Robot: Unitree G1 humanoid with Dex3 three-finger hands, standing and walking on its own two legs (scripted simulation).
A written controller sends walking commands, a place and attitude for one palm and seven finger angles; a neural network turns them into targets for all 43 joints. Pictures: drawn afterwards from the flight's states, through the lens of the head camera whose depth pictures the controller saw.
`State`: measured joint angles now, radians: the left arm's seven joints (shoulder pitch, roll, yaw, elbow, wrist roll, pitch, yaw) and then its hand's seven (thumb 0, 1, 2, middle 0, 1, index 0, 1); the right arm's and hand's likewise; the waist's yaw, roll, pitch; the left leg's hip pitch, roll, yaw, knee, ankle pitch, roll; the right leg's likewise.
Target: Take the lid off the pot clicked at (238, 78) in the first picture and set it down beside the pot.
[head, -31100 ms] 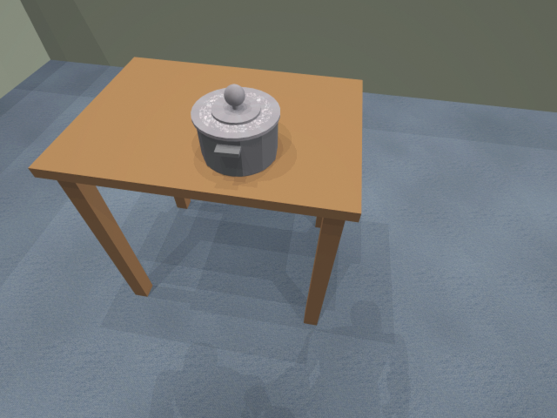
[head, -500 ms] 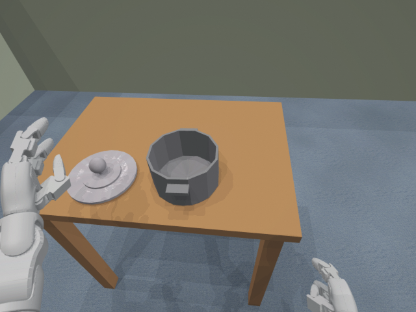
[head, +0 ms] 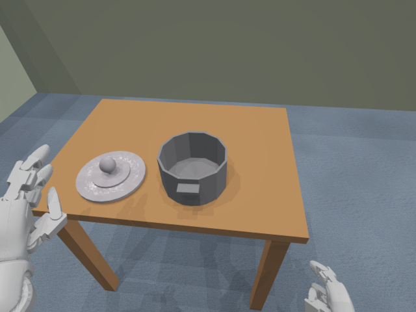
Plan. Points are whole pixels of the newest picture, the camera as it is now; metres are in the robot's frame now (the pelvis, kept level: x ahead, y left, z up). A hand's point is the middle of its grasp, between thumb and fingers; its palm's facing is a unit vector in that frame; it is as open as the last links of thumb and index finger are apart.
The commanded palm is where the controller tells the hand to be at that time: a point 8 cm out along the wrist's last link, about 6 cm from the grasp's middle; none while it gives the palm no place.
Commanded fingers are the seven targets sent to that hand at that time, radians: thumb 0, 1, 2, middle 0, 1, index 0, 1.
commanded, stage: draw the hand back to the body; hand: left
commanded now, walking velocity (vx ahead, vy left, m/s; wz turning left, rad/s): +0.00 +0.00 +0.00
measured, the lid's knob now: (107, 164) +0.48 +0.34 -0.03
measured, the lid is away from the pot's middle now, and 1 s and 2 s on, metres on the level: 0.25 0.25 0.25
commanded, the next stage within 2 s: step back with the hand held close in 0.26 s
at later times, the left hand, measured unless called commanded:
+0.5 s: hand (24, 219) +0.18 +0.28 +0.18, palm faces +0.42 -0.81 -0.41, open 7.4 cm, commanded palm +0.12 +0.30 +0.17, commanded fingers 0.00 0.90 0.90 -0.20 -0.30 -0.20 -0.30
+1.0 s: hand (6, 257) +0.14 +0.28 +0.16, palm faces +0.33 -0.81 -0.48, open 7.4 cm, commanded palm +0.08 +0.33 +0.17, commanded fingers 0.00 0.90 0.90 -0.20 -0.30 -0.20 -0.30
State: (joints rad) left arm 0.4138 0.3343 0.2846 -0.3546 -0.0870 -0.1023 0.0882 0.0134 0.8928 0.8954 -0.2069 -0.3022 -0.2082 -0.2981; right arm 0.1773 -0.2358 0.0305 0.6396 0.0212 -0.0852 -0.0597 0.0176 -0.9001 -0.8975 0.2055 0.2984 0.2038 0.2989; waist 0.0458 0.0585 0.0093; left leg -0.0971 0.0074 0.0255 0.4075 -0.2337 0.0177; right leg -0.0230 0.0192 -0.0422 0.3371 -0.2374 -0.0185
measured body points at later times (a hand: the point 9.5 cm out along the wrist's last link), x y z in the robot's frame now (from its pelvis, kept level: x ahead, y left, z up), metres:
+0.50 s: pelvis -0.01 +0.02 +0.00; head -0.01 +0.02 +0.45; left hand +0.15 +0.32 +0.20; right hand +0.19 -0.19 -0.07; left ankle +0.00 +0.11 -0.74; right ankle -0.03 -0.11 -0.74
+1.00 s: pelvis -0.05 +0.05 -0.02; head -0.03 +0.06 +0.43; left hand +0.11 +0.33 +0.18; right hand +0.13 -0.18 -0.09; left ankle +0.00 +0.11 -0.74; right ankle -0.03 -0.11 -0.74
